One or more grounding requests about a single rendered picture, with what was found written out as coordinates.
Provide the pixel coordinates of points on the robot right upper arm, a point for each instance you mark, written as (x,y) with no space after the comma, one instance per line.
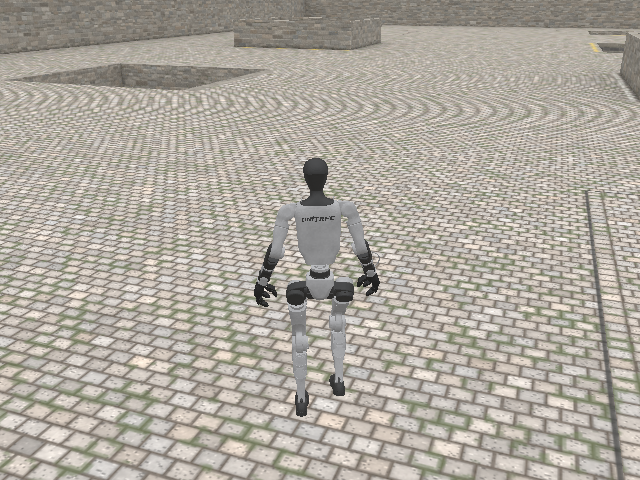
(349,210)

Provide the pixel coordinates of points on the robot left forearm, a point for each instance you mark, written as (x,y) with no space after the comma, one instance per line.
(267,268)

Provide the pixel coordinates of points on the robot right forearm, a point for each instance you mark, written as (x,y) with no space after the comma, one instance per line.
(367,262)

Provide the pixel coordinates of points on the right robot thigh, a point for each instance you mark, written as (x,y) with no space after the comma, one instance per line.
(343,294)

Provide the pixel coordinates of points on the robot right shin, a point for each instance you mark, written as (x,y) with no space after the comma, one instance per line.
(338,347)

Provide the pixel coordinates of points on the robot left upper arm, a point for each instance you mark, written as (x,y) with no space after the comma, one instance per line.
(285,213)

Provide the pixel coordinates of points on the robot right hand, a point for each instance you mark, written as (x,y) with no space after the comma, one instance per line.
(367,281)

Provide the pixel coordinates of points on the robot left hand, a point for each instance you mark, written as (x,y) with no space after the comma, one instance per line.
(259,292)

